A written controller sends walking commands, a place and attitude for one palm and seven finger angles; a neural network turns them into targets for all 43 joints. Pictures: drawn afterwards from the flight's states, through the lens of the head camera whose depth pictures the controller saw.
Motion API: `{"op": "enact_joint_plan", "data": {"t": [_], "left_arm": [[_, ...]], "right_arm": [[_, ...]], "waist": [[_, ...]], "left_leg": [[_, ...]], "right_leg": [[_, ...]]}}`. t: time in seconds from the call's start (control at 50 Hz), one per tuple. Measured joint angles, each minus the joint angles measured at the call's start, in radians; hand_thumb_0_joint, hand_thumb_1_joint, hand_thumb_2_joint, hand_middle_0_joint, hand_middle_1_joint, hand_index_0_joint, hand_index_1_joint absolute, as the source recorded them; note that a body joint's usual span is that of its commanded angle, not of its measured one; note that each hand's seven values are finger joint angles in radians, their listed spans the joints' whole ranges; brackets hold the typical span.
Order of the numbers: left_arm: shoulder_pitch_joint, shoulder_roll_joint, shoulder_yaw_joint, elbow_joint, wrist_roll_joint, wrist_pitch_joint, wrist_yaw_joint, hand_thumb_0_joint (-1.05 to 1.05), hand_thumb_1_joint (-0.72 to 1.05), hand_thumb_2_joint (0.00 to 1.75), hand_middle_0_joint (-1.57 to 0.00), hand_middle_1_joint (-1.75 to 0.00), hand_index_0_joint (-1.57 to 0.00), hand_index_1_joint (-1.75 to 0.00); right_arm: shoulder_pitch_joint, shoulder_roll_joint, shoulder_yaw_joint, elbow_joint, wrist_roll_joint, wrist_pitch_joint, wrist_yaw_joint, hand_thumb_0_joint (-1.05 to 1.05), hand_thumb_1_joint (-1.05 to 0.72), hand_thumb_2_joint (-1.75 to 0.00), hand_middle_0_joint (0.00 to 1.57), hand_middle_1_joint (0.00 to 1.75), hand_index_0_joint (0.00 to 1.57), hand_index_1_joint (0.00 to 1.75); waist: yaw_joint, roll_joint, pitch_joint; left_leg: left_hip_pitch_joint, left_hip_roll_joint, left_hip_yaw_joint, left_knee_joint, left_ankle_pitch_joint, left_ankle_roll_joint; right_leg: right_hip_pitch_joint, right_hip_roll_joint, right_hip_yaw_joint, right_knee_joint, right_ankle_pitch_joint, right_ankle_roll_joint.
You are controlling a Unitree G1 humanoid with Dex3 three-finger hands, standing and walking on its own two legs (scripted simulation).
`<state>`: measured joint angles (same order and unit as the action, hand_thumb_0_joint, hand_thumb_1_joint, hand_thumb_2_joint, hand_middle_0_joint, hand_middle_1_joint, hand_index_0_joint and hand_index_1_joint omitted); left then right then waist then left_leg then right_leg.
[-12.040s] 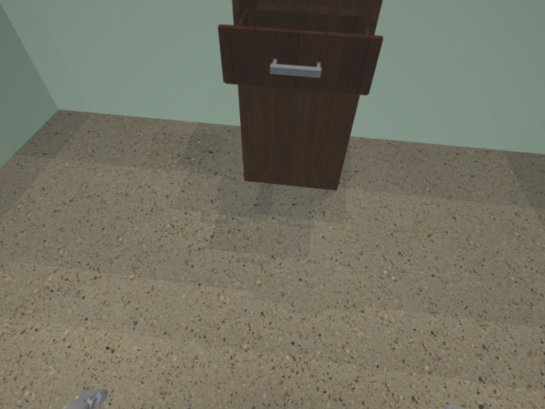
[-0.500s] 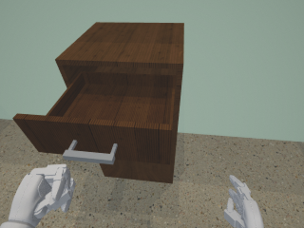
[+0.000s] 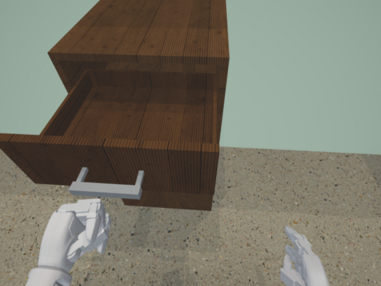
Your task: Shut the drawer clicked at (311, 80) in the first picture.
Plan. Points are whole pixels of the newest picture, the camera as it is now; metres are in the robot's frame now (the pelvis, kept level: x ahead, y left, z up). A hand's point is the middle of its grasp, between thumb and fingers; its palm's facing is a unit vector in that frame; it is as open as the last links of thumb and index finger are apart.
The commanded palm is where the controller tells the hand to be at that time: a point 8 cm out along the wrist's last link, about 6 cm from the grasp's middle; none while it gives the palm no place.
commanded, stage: bring the fist close to the handle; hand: left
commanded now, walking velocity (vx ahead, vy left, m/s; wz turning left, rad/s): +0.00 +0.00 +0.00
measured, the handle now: (109, 181) +0.30 +0.20 +0.07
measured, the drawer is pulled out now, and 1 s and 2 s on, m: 0.29 0.29 0.18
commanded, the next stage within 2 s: push the drawer shut in 0.70 s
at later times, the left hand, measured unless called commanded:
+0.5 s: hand (116, 222) +0.22 +0.16 +0.06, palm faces +0.01 -1.00 -0.06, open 3.3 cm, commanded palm +0.19 +0.22 +0.07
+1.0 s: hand (114, 220) +0.23 +0.16 +0.06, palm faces -0.01 -1.00 -0.05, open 3.3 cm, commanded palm +0.21 +0.22 +0.07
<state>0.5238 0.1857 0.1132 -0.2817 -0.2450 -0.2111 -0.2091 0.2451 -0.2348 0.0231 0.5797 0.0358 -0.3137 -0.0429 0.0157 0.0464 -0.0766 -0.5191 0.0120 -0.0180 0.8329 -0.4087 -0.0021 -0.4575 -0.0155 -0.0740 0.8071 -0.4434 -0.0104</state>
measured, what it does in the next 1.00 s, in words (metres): stands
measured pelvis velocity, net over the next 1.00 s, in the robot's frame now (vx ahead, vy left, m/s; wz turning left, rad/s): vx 0.00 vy -0.01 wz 0.00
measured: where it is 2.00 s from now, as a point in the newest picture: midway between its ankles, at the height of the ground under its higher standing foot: outside the picture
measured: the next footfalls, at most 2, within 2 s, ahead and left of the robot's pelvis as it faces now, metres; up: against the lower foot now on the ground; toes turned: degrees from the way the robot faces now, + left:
none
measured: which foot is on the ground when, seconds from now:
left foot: down 0.00-1.00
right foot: down 0.00-1.00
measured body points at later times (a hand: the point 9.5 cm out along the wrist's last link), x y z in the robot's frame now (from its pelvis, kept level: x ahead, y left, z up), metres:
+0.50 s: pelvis +0.00 -0.01 -0.01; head +0.04 -0.02 +0.43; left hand +0.22 +0.21 +0.07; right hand +0.17 -0.25 -0.10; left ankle +0.01 +0.12 -0.70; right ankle -0.02 -0.11 -0.70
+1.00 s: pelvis +0.00 -0.01 -0.02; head +0.04 -0.02 +0.43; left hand +0.22 +0.22 +0.07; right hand +0.18 -0.24 -0.09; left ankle +0.01 +0.12 -0.70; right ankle -0.02 -0.11 -0.70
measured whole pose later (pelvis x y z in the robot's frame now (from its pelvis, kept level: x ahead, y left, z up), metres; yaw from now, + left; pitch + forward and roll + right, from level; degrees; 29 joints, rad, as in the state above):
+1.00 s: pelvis +0.00 -0.01 -0.02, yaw +0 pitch +10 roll -1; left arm 0.40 0.21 0.13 -0.12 -0.26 -0.30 -0.20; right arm 0.23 -0.24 0.02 0.53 0.03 -0.18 -0.04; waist -0.01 0.05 -0.11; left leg -0.66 0.02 -0.03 0.94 -0.45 -0.01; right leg -0.60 -0.01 -0.08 0.91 -0.49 -0.02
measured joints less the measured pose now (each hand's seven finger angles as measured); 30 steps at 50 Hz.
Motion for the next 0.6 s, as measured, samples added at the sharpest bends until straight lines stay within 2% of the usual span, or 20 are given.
{"op": "enact_joint_plan", "data": {"t": [0.1,0.24,0.34,0.6], "left_arm": [[-0.025,-0.01,-0.028,0.023,0.021,-0.007,0.026,0.02,0.9,0.9,-1.4,-1.6,-1.4,-1.6],[-0.057,-0.005,-0.026,0.076,0.03,-0.04,0.056,0.02,0.9,0.9,-1.4,-1.6,-1.4,-1.6],[-0.089,0.0,-0.014,0.12,0.024,-0.071,0.051,0.02,0.9,0.9,-1.4,-1.6,-1.4,-1.6],[-0.058,0.021,0.043,0.136,-0.018,-0.086,0.014,0.02,0.9,0.9,-1.4,-1.6,-1.4,-1.6]], "right_arm": [[0.004,0.005,-0.001,-0.014,-0.006,0.035,0.007,0.02,-0.9,-0.89,0.2,0.3,0.21,0.3],[0.006,0.006,-0.002,-0.031,-0.011,0.077,0.011,0.02,-0.9,-0.89,0.2,0.3,0.21,0.3],[0.007,-0.001,-0.006,-0.032,-0.013,0.096,0.013,0.02,-0.9,-0.89,0.2,0.3,0.21,0.3],[0.005,-0.004,-0.021,-0.035,-0.004,0.135,0.007,0.02,-0.91,-0.89,0.2,0.3,0.21,0.3]], "waist": [[-0.011,-0.004,-0.005],[-0.021,-0.006,-0.011],[-0.024,-0.007,-0.017],[-0.03,-0.007,-0.038]], "left_leg": [[-0.034,-0.002,0.007,0.022,-0.008,0.002],[-0.084,0.003,0.009,0.06,-0.024,-0.001],[-0.123,0.006,0.005,0.09,-0.036,-0.005],[-0.127,0.017,0.0,0.09,-0.044,-0.014]], "right_leg": [[-0.039,-0.003,0.007,0.028,-0.01,0.002],[-0.092,0.0,0.01,0.069,-0.025,-0.001],[-0.13,0.004,0.007,0.098,-0.038,-0.005],[-0.134,0.015,0.003,0.098,-0.046,-0.014]]}}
